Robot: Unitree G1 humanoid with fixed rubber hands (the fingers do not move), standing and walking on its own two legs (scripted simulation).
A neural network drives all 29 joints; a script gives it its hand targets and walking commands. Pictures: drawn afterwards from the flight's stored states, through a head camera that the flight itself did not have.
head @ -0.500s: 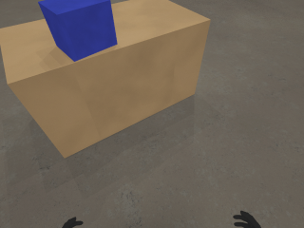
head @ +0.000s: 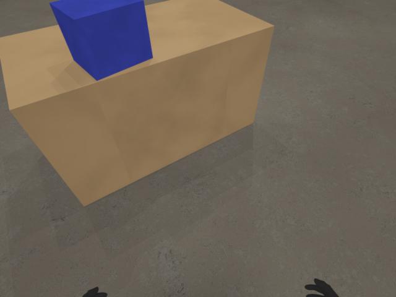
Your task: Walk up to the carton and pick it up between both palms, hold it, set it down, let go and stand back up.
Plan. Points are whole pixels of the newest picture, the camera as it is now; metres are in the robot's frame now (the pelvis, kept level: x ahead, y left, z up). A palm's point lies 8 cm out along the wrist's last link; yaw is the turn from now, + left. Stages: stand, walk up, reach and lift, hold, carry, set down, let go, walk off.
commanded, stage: stand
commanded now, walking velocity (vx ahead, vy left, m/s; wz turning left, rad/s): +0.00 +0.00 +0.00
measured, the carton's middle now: (105, 32) +1.08 +0.37 +0.06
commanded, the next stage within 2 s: walk up in 1.60 s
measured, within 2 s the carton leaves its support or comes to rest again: neither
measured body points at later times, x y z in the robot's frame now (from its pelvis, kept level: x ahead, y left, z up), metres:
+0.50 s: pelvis +0.00 +0.00 +0.00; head +0.01 +0.00 +0.45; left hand +0.10 +0.26 -0.11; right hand +0.10 -0.26 -0.11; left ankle +0.01 +0.12 -0.73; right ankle +0.01 -0.12 -0.73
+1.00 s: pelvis +0.00 +0.00 +0.00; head +0.01 +0.00 +0.45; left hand +0.10 +0.26 -0.11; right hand +0.10 -0.26 -0.11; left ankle +0.01 +0.12 -0.73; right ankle +0.01 -0.12 -0.73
